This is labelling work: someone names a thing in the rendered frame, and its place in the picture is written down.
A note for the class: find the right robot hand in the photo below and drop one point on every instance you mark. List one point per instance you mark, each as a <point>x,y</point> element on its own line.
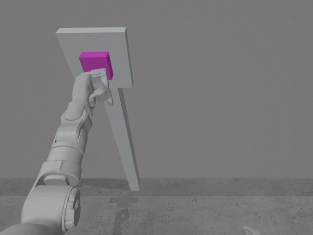
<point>249,231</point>

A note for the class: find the left robot forearm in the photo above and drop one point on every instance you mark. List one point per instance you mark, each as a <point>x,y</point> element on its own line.
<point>63,166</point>

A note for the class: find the panel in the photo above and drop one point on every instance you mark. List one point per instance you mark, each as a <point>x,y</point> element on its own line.
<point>114,40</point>

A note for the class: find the left robot hand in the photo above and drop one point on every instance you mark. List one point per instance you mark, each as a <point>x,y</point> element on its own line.
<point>83,88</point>

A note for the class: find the button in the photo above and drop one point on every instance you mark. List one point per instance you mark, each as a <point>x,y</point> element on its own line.
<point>96,60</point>

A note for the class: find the left robot upper arm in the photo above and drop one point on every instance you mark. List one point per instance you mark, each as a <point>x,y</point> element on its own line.
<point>50,210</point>

